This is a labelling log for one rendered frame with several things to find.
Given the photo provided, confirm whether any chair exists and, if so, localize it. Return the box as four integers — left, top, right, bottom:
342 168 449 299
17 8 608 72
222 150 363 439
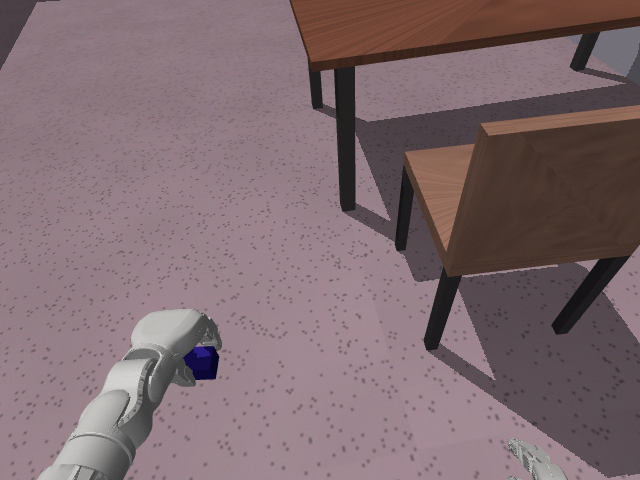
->
395 105 640 351

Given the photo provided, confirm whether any small box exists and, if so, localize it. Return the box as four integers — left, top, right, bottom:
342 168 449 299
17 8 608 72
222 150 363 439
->
183 346 219 380

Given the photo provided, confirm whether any right robot hand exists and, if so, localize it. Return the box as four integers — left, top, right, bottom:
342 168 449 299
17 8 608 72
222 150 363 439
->
506 438 568 480

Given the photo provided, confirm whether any table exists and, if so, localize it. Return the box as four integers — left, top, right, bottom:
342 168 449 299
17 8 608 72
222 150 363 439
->
289 0 640 212

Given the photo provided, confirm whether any left robot hand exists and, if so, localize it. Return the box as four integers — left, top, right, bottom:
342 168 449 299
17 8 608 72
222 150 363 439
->
131 309 222 387

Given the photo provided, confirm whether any left robot arm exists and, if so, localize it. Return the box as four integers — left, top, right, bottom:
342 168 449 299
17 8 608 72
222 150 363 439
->
37 343 176 480

